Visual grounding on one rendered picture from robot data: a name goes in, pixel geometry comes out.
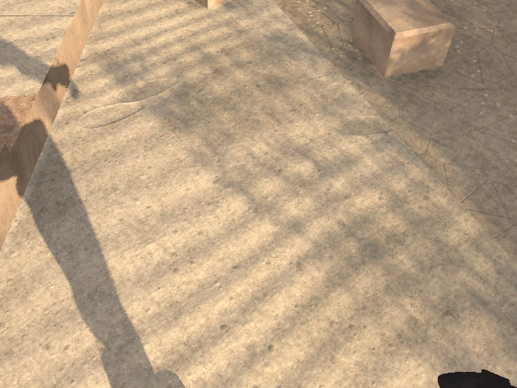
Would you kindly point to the robot right hand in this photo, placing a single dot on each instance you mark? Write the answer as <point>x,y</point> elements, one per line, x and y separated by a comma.
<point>485,379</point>

